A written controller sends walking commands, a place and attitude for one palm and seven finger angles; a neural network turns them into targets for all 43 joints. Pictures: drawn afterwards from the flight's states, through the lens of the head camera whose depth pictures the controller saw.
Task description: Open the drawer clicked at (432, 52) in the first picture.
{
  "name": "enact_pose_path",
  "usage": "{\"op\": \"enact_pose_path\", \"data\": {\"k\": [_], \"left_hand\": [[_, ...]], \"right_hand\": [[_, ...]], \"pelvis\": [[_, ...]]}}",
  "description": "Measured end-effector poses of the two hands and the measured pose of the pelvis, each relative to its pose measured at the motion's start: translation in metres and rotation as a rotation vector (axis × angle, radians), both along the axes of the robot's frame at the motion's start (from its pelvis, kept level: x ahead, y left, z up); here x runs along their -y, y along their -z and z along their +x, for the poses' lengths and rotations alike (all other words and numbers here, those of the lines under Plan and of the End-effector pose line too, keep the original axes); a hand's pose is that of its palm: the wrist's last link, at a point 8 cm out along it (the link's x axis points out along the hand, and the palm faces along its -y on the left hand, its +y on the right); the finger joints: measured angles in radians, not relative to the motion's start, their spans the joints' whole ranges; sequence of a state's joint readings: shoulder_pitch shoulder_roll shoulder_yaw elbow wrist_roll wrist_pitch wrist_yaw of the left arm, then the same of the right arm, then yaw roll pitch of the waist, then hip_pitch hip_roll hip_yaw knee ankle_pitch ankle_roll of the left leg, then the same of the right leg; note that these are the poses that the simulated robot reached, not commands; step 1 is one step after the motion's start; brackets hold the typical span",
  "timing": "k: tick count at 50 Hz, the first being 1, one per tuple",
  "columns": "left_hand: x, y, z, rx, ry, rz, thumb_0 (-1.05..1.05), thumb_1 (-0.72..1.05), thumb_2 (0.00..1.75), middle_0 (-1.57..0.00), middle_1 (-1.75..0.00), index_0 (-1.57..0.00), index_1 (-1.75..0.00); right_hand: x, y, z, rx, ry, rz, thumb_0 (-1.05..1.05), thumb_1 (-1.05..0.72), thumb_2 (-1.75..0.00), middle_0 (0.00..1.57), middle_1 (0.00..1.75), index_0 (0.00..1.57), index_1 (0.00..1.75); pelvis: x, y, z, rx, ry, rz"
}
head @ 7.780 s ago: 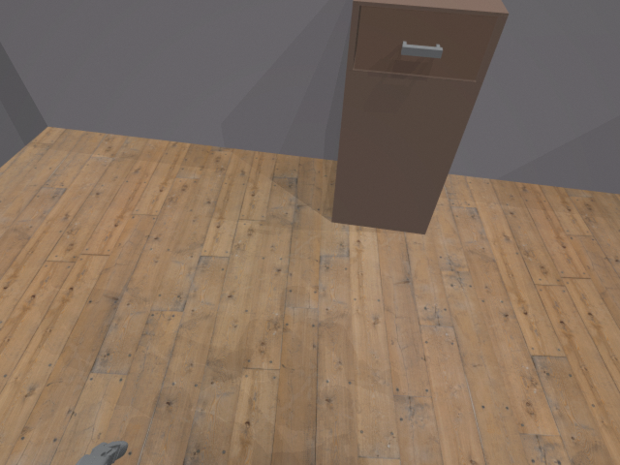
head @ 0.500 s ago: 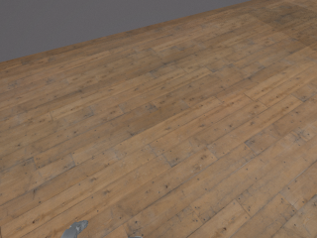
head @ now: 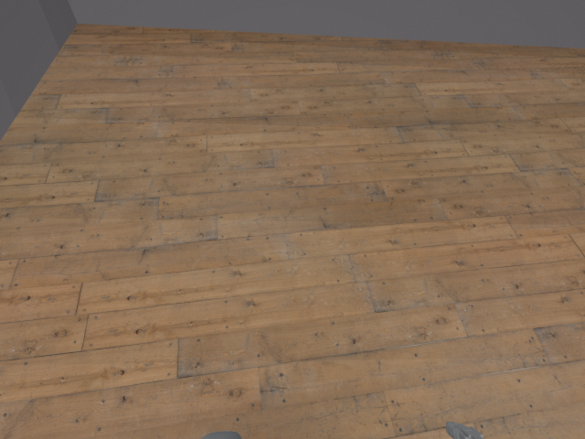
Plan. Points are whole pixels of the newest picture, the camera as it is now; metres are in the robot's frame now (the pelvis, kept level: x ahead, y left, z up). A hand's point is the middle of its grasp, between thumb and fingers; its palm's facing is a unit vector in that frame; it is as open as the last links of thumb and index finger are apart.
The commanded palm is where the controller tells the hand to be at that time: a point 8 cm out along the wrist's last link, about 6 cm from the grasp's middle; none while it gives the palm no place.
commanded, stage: turn to face it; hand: left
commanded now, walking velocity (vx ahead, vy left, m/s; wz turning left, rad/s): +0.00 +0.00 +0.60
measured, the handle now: out of the picture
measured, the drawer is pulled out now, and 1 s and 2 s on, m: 0.00 0.00 0.00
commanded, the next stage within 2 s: none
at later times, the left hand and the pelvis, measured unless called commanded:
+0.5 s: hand out of the picture +0.09 +0.20 -0.12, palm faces +0.24 -0.92 -0.30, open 7.4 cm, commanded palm none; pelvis +0.00 -0.03 +0.01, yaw +17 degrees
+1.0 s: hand out of the picture -0.13 +0.20 -0.18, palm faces +0.60 -0.76 -0.25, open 7.4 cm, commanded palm none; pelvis -0.03 +0.00 +0.00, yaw +35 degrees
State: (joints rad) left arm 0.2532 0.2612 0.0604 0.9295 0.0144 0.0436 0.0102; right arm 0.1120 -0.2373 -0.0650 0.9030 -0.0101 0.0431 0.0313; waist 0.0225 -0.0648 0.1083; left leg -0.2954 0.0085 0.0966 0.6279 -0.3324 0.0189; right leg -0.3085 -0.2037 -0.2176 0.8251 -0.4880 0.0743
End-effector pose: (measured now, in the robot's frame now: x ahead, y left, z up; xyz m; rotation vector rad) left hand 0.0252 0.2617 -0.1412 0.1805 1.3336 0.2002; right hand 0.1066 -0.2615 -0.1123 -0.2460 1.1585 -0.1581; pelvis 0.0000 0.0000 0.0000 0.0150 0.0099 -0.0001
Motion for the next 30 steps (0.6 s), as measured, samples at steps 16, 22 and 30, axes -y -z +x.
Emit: {"op": "enact_pose_path", "data": {"k": [16,22,30], "left_hand": [[-0.016,-0.038,0.049,0.218,-0.085,0.038,0.01,0.91,0.9,-0.2,-0.3,-0.2,-0.3],[0.009,-0.049,0.059,0.293,-0.105,0.077,0.01,0.91,0.9,-0.2,-0.3,-0.2,-0.3],[0.039,-0.06,0.006,0.252,-0.22,0.103,0.01,0.91,0.89,-0.21,-0.3,-0.2,-0.3]], "right_hand": [[-0.024,-0.006,-0.001,-0.051,-0.104,0.022,0.01,-0.91,-0.89,0.21,0.3,0.2,0.3],[-0.001,0.018,-0.008,-0.112,-0.125,0.057,0.01,-0.91,-0.89,0.21,0.3,0.2,0.3],[0.019,0.022,0.011,-0.159,-0.218,0.065,0.01,-0.91,-0.89,0.2,0.3,0.2,0.3]], "pelvis": [[-0.003,-0.018,0.001,0.005,-0.173,-0.025],[0.023,-0.009,0.003,-0.001,-0.248,-0.002],[0.041,-0.017,0.003,0.022,-0.369,0.025]]}}
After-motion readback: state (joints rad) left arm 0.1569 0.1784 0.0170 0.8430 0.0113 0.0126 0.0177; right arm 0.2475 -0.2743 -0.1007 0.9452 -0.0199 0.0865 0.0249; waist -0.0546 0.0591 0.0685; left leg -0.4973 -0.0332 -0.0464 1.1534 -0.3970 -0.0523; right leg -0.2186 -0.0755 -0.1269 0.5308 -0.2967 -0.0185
